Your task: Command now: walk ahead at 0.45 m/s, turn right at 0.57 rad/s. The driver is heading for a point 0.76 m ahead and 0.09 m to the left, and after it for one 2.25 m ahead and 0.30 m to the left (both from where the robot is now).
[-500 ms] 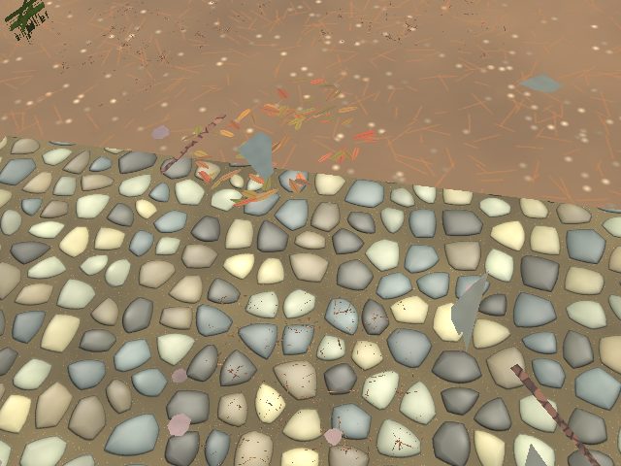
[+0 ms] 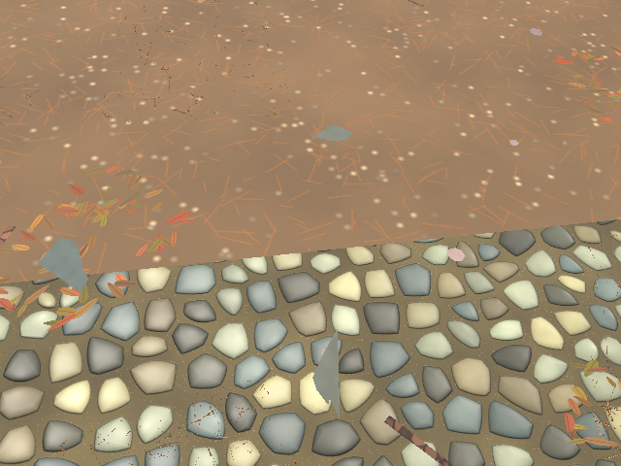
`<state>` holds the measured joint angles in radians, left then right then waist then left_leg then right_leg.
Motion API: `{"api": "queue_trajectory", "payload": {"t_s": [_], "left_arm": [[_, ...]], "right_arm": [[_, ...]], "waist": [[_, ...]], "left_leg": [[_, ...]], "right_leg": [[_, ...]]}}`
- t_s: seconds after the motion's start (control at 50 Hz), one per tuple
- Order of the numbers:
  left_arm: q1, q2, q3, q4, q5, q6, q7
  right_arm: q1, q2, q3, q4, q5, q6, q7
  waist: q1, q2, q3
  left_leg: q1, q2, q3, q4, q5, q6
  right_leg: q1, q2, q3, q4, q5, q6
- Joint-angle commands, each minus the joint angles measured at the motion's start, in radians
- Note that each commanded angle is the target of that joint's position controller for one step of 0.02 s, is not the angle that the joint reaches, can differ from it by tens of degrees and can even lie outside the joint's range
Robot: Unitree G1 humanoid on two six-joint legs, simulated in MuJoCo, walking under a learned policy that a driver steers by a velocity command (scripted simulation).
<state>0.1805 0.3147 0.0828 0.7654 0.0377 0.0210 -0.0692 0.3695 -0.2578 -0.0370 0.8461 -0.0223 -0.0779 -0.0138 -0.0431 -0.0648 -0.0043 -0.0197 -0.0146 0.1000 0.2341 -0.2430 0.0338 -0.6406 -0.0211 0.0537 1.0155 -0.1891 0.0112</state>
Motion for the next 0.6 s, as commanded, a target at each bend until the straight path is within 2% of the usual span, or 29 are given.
{"api": "queue_trajectory", "payload": {"t_s": [0.02, 0.08, 0.12, 0.14, 0.16, 0.18, 0.2, 0.22, 0.24, 0.26, 0.28, 0.3, 0.32, 0.34, 0.36, 0.42, 0.48, 0.52, 0.6], "left_arm": [[-0.133, 0.012, -0.011, -0.105, 0.001, -0.011, -0.014], [-0.224, -0.013, -0.029, -0.142, 0.002, -0.018, -0.023], [-0.243, -0.013, -0.035, -0.152, 0.006, -0.021, -0.019], [-0.233, -0.01, -0.035, -0.15, 0.008, -0.023, -0.013], [-0.199, -0.002, -0.032, -0.14, 0.01, -0.027, -0.003], [-0.115, 0.009, -0.026, -0.113, 0.012, -0.036, 0.007], [0.051, 0.026, -0.015, -0.056, 0.019, -0.05, 0.021], [0.223, 0.092, 0.006, -0.007, 0.039, -0.06, 0.038], [0.276, 0.202, 0.028, -0.002, 0.037, -0.063, 0.053], [0.284, 0.198, 0.033, -0.005, -0.002, -0.057, 0.064], [0.195, 0.153, 0.017, 0.012, -0.008, -0.059, 0.068], [0.135, 0.083, -0.002, 0.015, -0.007, -0.068, 0.065], [0.089, 0.04, -0.015, 0.015, -0.009, -0.078, 0.065], [0.065, 0.009, -0.025, 0.02, -0.015, -0.086, 0.067], [0.07, -0.004, -0.029, 0.027, -0.015, -0.096, 0.067], [0.109, 0.015, -0.022, 0.06, -0.022, -0.122, 0.068], [0.15, 0.002, -0.025, 0.085, -0.019, -0.127, 0.073], [0.163, -0.006, -0.029, 0.099, -0.019, -0.128, 0.076], [0.222, 0.018, -0.027, 0.135, -0.02, -0.127, 0.089]], "right_arm": [[0.016, -0.12, -0.028, -0.035, -0.001, -0.014, 0.003], [0.055, -0.128, -0.029, -0.009, -0.002, -0.015, 0.004], [0.083, -0.139, -0.03, 0.016, -0.003, -0.009, 0.004], [0.093, -0.147, -0.031, 0.029, -0.002, -0.005, 0.003], [0.098, -0.16, -0.032, 0.043, 0.0, -0.001, 0.002], [0.112, -0.167, -0.03, 0.06, 0.003, 0.004, 0.002], [0.106, -0.168, -0.026, 0.069, 0.014, 0.01, 0.0], [0.094, -0.134, -0.012, 0.045, 0.023, 0.007, 0.004], [0.152, -0.002, 0.018, -0.012, 0.042, 0.005, 0.025], [0.065, -0.14, -0.024, 0.002, 0.028, 0.009, 0.01], [0.009, -0.127, -0.028, -0.018, 0.036, 0.005, 0.012], [0.015, -0.099, -0.02, -0.006, 0.035, 0.0, 0.016], [0.028, -0.087, -0.023, 0.016, 0.023, 0.011, 0.017], [0.066, -0.072, -0.021, 0.037, 0.004, 0.03, 0.021], [0.085, -0.055, -0.022, 0.05, -0.002, 0.044, 0.028], [0.026, -0.029, -0.026, 0.036, -0.003, 0.061, 0.047], [-0.088, -0.025, -0.028, 0.0, -0.003, 0.064, 0.056], [-0.16, -0.014, -0.021, -0.026, -0.004, 0.059, 0.062], [-0.304, 0.003, -0.003, -0.082, -0.01, 0.056, 0.078]], "waist": [[-0.014, 0.168, 0.083], [-0.037, 0.172, 0.103], [-0.037, 0.18, 0.108], [-0.028, 0.188, 0.102], [-0.004, 0.196, 0.079], [0.04, 0.193, 0.026], [0.123, 0.166, -0.065], [0.195, 0.107, -0.185], [0.158, -0.168, -0.338], [0.202, -0.013, -0.331], [0.143, -0.002, -0.164], [0.102, 0.015, -0.065], [0.07, 0.008, -0.015], [0.04, -0.021, 0.007], [0.031, -0.027, 0.009], [0.018, -0.014, 0.052], [0.033, -0.01, 0.094], [0.039, -0.002, 0.109], [0.073, 0.007, 0.129]], "left_leg": [[0.054, 0.242, -0.098, -0.08, 0.317, 0.107], [0.043, 0.252, -0.048, -0.068, 0.372, 0.103], [0.06, 0.265, -0.026, -0.04, 0.455, 0.098], [0.066, 0.271, -0.012, -0.007, 0.563, 0.096], [0.074, 0.275, 0.004, 0.06, 0.755, 0.092], [0.075, 0.275, 0.009, 0.179, 0.924, 0.091], [0.011, 0.249, 0.039, 0.363, 0.929, 0.074], [-0.197, 0.215, 0.039, 0.612, 0.616, 0.058], [-0.567, 0.035, 0.035, 0.983, -0.266, 0.013], [-0.596, 0.014, -0.162, 1.093, -0.259, 0.033], [-0.62, 0.053, -0.19, 1.073, -0.166, 0.045], [-0.592, 0.088, -0.17, 0.997, -0.11, 0.046], [-0.556, 0.105, -0.163, 0.944, -0.081, 0.042], [-0.505, 0.112, -0.154, 0.919, -0.062, 0.032], [-0.476, 0.105, -0.149, 0.915, -0.046, 0.029], [-0.552, 0.108, -0.142, 0.89, 0.033, 0.022], [-0.663, 0.114, -0.134, 0.818, 0.14, 0.012], [-0.674, 0.108, -0.11, 0.708, 0.209, 0.01], [-0.631, 0.087, -0.02, 0.497, 0.267, 0.032]], "right_leg": [[-0.141, -0.017, -0.04, -0.09, 0.061, 0.002], [-0.056, -0.012, -0.096, -0.262, 0.068, -0.029], [0.017, 0.011, -0.139, -0.353, 0.013, -0.064], [0.074, 0.031, -0.159, -0.39, -0.019, -0.088], [0.153, 0.063, -0.177, -0.417, -0.055, -0.114], [0.277, 0.097, -0.181, -0.458, -0.065, -0.141], [0.503, 0.114, -0.175, -0.544, 0.008, -0.168], [0.795, -0.05, -0.01, -0.556, -0.064, -0.205], [1.084, -0.421, 0.506, -0.62, -0.056, -0.321], [0.978, -0.417, 0.563, -0.676, 0.049, -0.312], [0.834, -0.364, 0.365, -0.692, 0.13, -0.277], [0.702, -0.314, 0.248, -0.735, 0.197, -0.236], [0.624, -0.267, 0.161, -0.768, 0.206, -0.194], [0.555, -0.231, 0.094, -0.8, 0.212, -0.173], [0.525, -0.222, 0.058, -0.821, 0.225, -0.167], [0.515, -0.211, -0.027, -0.877, 0.251, -0.16], [0.543, -0.202, -0.099, -0.9, 0.278, -0.156], [0.554, -0.19, -0.153, -0.897, 0.323, -0.151], [0.618, -0.209, -0.223, -0.884, 0.439, -0.139]]}}
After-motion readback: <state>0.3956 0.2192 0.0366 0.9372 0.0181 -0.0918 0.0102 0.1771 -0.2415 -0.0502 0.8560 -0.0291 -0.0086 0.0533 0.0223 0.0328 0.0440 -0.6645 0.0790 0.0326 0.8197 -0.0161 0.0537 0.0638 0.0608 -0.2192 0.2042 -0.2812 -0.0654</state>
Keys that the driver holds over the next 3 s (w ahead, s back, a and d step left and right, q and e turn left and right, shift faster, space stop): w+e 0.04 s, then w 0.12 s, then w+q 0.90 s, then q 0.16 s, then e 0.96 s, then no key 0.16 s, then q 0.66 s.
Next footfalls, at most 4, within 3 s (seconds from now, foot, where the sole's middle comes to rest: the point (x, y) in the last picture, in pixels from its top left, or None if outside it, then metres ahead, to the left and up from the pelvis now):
0.20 right None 0.24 -0.14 -0.78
0.76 left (276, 455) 0.53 0.03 -0.78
1.28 right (295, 323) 0.86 -0.02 -0.78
1.70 left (237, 375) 0.72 0.12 -0.78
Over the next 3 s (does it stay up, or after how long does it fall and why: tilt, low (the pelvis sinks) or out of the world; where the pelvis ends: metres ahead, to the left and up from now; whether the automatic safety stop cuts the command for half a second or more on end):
stays up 0.68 -0.05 -0.01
